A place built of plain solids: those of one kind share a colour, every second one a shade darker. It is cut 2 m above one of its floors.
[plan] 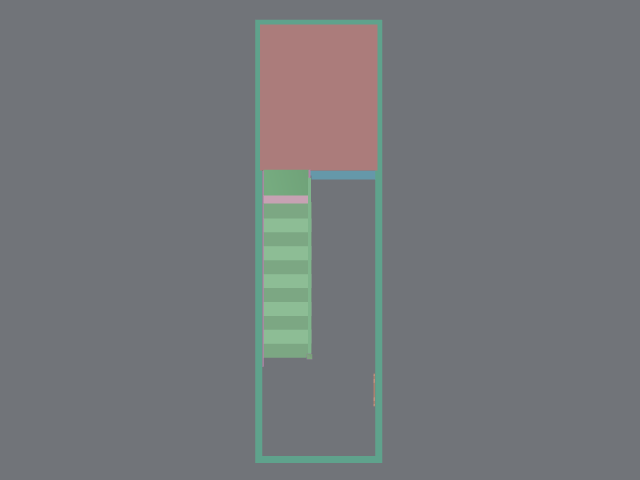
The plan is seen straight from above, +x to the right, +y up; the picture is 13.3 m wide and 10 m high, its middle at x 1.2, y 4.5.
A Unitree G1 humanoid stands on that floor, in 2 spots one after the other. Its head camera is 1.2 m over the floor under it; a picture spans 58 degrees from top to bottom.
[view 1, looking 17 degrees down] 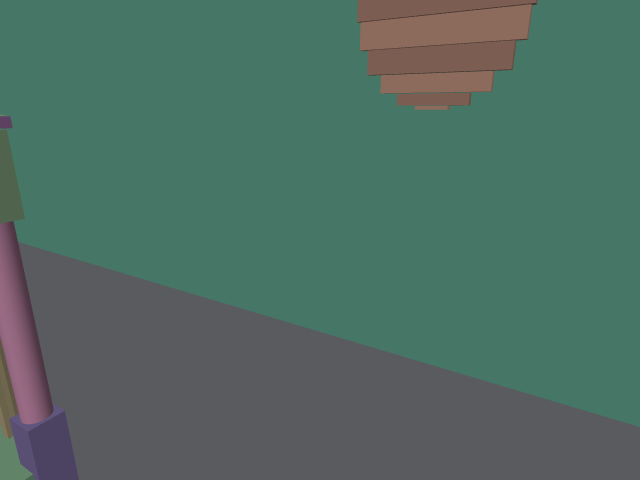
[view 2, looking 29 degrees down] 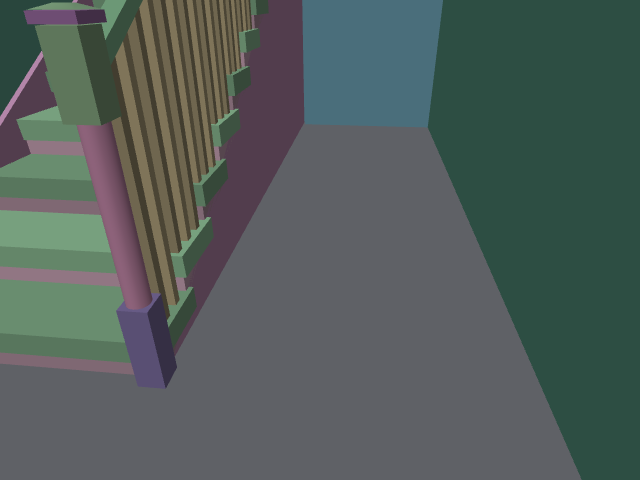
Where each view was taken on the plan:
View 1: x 0.49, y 0.81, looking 31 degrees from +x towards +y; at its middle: wall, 2.27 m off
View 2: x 1.69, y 1.00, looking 96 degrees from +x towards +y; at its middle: ground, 2.48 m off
